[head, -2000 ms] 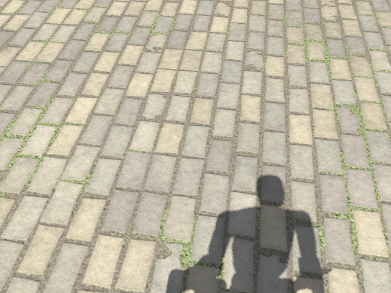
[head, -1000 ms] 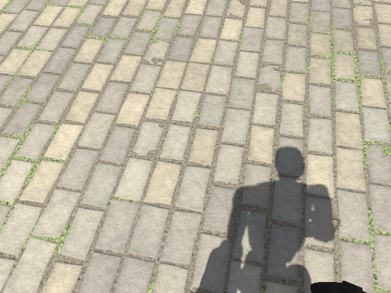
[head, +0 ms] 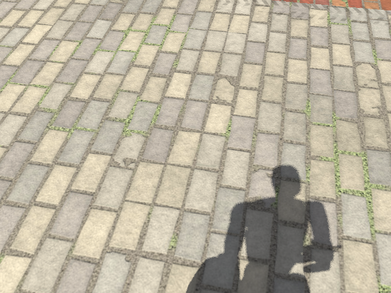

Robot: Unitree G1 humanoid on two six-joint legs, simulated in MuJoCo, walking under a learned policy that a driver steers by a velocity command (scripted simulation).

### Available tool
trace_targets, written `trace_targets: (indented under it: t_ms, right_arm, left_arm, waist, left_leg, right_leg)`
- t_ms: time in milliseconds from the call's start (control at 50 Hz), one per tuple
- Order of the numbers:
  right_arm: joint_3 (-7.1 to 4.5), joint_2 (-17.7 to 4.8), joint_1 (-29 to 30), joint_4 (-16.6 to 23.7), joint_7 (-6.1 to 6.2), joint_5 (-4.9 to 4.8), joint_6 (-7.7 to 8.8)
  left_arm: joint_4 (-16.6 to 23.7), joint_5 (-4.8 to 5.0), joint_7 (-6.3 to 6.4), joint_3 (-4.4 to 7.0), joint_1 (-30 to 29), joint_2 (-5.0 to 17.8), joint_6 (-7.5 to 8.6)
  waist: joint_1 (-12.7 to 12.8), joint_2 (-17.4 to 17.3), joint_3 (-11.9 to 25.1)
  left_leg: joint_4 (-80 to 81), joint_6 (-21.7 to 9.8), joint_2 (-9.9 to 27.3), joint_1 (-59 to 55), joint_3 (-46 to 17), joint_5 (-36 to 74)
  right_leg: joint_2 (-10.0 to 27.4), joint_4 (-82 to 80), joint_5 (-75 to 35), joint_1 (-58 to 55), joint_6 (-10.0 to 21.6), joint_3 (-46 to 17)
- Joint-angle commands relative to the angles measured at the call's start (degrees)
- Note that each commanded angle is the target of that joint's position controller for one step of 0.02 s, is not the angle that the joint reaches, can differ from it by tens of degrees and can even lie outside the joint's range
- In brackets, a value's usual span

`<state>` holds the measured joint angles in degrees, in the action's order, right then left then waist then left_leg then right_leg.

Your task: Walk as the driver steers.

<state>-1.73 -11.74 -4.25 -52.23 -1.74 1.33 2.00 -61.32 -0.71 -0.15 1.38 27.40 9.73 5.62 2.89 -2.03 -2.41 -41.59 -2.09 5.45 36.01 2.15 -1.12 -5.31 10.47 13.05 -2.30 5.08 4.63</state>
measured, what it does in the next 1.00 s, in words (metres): walks ahead: left foot, then right foot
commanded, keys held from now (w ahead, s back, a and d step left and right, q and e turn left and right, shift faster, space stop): w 0.68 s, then w+q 0.20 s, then q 0.12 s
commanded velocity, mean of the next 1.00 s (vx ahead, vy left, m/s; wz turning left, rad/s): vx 0.49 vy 0.00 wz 0.09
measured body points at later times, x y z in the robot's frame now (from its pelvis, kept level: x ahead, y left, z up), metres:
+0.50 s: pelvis +0.27 +0.05 +0.00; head +0.28 +0.06 +0.45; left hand +0.39 +0.29 -0.14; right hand +0.20 -0.19 -0.14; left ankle +0.22 +0.10 -0.74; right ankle +0.40 -0.11 -0.68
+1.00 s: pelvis +0.53 +0.00 +0.00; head +0.56 -0.01 +0.45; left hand +0.50 +0.24 -0.14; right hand +0.63 -0.24 -0.15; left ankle +0.59 +0.15 -0.67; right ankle +0.52 -0.07 -0.74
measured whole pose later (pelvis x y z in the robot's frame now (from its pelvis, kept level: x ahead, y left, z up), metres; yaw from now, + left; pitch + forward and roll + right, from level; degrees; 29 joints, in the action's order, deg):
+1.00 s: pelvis +0.53 +0.00 +0.00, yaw +7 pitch -1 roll +0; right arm -3.9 -12.5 -12.5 -54.7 -0.9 1.6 1.4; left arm -58.5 -0.8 0.9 2.8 19.8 10.6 5.9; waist -0.2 -1.9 -3.6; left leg -58.7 -3.7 4.4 35.0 0.4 -9.5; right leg -1.7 17.2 11.8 5.0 4.6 11.6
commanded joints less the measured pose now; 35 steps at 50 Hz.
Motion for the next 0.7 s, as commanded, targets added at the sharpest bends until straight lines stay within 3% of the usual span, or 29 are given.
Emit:
trace_targets:
  t_ms: [20, 60, 100, 120, 140, 160, 180, 200, 220, 240, 260, 280, 300, 340, 400, 500, 600, 660, 680, 700]
  right_arm:
    - [-0.08, -2.56, 6.96, 4.77, 0.11, -0.18, 0.78]
    - [-0.29, -3.17, 8.31, 5.69, 0.17, -0.13, 1.16]
    - [-0.67, -3.68, 5.83, 5.34, 0.43, -0.15, 1.74]
    - [-1.13, -4.29, 1.39, 3.95, 0.8, -0.1, 2.06]
    - [-1.82, -5.1, -7.18, 0.99, 1.27, 0.11, 2.56]
    - [-2.99, -8.03, -17.52, -2.08, 1.91, 1.18, 3.14]
    - [-4.7, -14.56, -25.43, -2.82, 2.33, 2.57, 3.24]
    - [-4.68, -13.5, -23.18, -2.9, 1.64, 0.5, 2.23]
    - [-4.02, -11.14, -16.2, -2.06, 1.43, -0.71, 1.99]
    - [-3.04, -7.36, -11.67, -1.22, 1.15, -0.83, 2.32]
    - [-2.39, -5.1, -9.91, -1.44, 1.12, -0.69, 2.72]
    - [-1.79, -3.28, -9.86, -2.28, 1.35, -0.86, 3.08]
    - [-1.5, -2.64, -10.93, -3.03, 1.5, -0.74, 3.48]
    - [-1.66, -3.94, -14.33, -4.55, 1.66, -0.83, 4.27]
    - [-1.72, -5.23, -17.65, -5.6, 1.71, -0.8, 4.4]
    - [-1.17, -4.91, -22.91, -6.89, 1.87, -0.76, 4.25]
    - [-1.14, -5.26, -27.45, -8.78, 2.56, -0.08, 3.91]
    - [-1.46, -6.21, -26.02, -9.11, 3.07, 0.31, 3.7]
    - [-1.62, -6.76, -25.05, -9.07, 3.13, 0.34, 3.64]
    - [-1.61, -6.8, -24.38, -9.11, 2.97, 0.09, 3.45]
  left_arm:
    - [0.82, -0.35, 0.62, 1.14, 4.1, 7.58, 0.42]
    - [0.2, -0.75, 1.04, 1.3, 4.58, 8.03, 0.17]
    - [0.09, -0.96, 1.37, 1.51, 3.03, 8.68, 0.02]
    - [0.08, -0.97, 1.43, 1.66, 2.17, 9.2, -0.06]
    - [0.1, -0.72, 1.3, 1.69, 1.17, 9.39, -0.28]
    - [1.0, -0.29, 1.15, 1.33, 0.59, 8.58, -0.18]
    - [2.96, 2.01, 0.45, 0.13, 5.24, 3.3, -0.12]
    - [2.22, 1.03, 0.43, 1.36, 4.89, 6.72, -0.22]
    - [3.76, 0.14, 0.42, 1.99, -0.72, 7.99, -0.44]
    - [4.78, -0.11, 0.09, 1.84, -4.34, 7.17, -0.16]
    - [4.78, -0.32, -0.07, 1.88, -5.38, 6.0, -0.45]
    - [4.66, -1.18, -0.32, 1.81, -4.64, 5.09, -1.24]
    - [4.11, -1.53, -0.7, 1.64, -3.51, 3.85, -2.0]
    - [4.78, -1.65, -1.16, 1.77, -4.81, 3.64, -2.89]
    - [7.51, -1.44, -1.41, 1.89, -12.44, 4.45, -3.53]
    - [11.24, -0.61, -1.56, 1.18, -23.74, 3.83, -3.3]
    - [13.85, -0.52, -1.4, 0.94, -30.66, 4.37, -2.77]
    - [14.1, -0.48, -1.14, 1.36, -28.97, 5.2, -1.99]
    - [12.91, -0.5, -0.79, 1.79, -24.98, 5.81, -1.68]
    - [10.35, -0.7, -0.34, 2.45, -17.21, 6.67, -1.16]
  waist:
    - [0.26, 5.88, -4.26]
    - [0.07, 5.79, -4.63]
    - [-1.83, 5.97, -3.46]
    - [-3.73, 6.33, -1.13]
    - [-7.37, 5.13, 3.09]
    - [-10.99, 3.28, 9.1]
    - [-10.7, -7.96, 18.37]
    - [-9.76, -6.95, 19.67]
    - [-6.89, -2.66, 9.45]
    - [-5.58, -0.17, 4.12]
    - [-3.69, 0.2, 0.99]
    - [-1.94, -0.76, -0.25]
    - [-1.15, -1.19, -0.01]
    - [-0.55, -0.94, -0.19]
    - [-1.48, -0.88, -2.33]
    - [-4.33, -1.17, -3.59]
    - [-6.3, -1.67, -4.5]
    - [-4.28, -1.96, -3.68]
    - [-2.44, -2.4, -1.62]
    - [0.79, -1.31, 2.09]
  left_leg:
    - [4.7, -0.76, -1.88, 0.74, 2.05, 0.7]
    - [6.91, -2.0, -2.37, 0.83, 1.92, -2.58]
    - [9.73, -3.79, -4.25, -4.65, 2.8, -7.05]
    - [11.11, -4.81, -6.17, -11.01, 3.62, -8.88]
    - [14.8, -6.12, -8.01, -21.27, 4.63, -7.12]
    - [14.98, -8.49, -3.03, -36.53, -0.87, -7.41]
    - [17.32, -15.59, 14.93, -55.3, -26.28, -13.32]
    - [25.47, -18.18, 18.82, -54.44, -41.34, -14.78]
    - [26.62, -16.06, 16.1, -45.83, -32.05, -17.93]
    - [29.11, -14.35, 13.8, -37.49, -25.48, -15.32]
    - [31.04, -11.97, 10.88, -31.66, -20.15, -11.65]
    - [32.24, -10.23, 8.49, -27.46, -16.05, -8.36]
    - [32.84, -9.68, 7.33, -25.82, -13.53, -5.76]
    - [33.6, -10.06, 6.32, -25.55, -10.76, -0.12]
    - [35.57, -10.06, 5.44, -27.12, -8.42, 1.24]
    - [35.48, -8.92, 4.25, -31.54, -5.45, 7.67]
    - [32.49, -9.57, 6.59, -40.63, -5.0, 14.36]
    - [27.04, -8.73, 7.79, -43.56, -3.96, 26.19]
    - [22.3, -7.97, 7.45, -43.17, -3.17, 34.12]
    - [13.24, -7.1, 5.88, -41.14, -2.47, 37.72]
  right_leg:
    - [16.66, -2.34, -25.27, 0.22, 6.23, -7.77]
    - [18.24, -0.32, -28.73, -3.65, 6.45, -8.01]
    - [18.58, 4.39, -38.67, -4.93, 5.55, -6.8]
    - [18.13, 9.6, -46.25, -4.56, 4.79, -6.01]
    - [16.34, 19.22, -49.12, -2.63, 3.78, -4.34]
    - [14.13, 32.13, -38.83, 6.95, 2.67, -2.96]
    - [6.13, 55.05, -9.42, 26.93, -0.29, 1.2]
    - [1.39, 64.98, 16.69, 35.59, 0.05, -4.79]
    - [5.63, 66.04, 11.56, 39.65, 0.62, -7.27]
    - [7.7, 62.92, 6.85, 38.78, 0.62, -7.2]
    - [9.45, 59.23, 4.42, 36.19, 0.45, -6.96]
    - [10.46, 56.43, 3.31, 33.16, -0.2, -6.83]
    - [10.58, 55.2, 2.61, 31.06, -0.76, -6.35]
    - [10.75, 53.4, 0.75, 31.99, -1.65, -5.19]
    - [12.01, 47.57, -5.11, 38.06, -3.03, -3.95]
    - [10.88, 33.16, -12.62, 39.46, -3.89, -1.66]
    - [8.95, 25.28, -11.04, 40.05, -2.11, -0.47]
    - [6.85, 21.49, -4.98, 34.72, 0.4, 0.36]
    - [4.95, 20.24, -2.96, 28.74, 1.46, 1.19]
    - [3.15, 16.76, -4.24, 18.89, 2.63, 1.84]
Next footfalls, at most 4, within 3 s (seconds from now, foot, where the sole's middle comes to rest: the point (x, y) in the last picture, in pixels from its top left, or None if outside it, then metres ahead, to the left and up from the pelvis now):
0.16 left None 0.26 0.11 -0.78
0.72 right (237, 273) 0.56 -0.07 -0.78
1.20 left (186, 223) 0.74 0.12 -0.78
1.76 right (239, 247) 0.65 -0.08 -0.78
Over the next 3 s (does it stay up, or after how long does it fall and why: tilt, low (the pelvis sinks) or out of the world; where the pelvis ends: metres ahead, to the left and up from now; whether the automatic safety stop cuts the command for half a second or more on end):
stays up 0.64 0.03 0.00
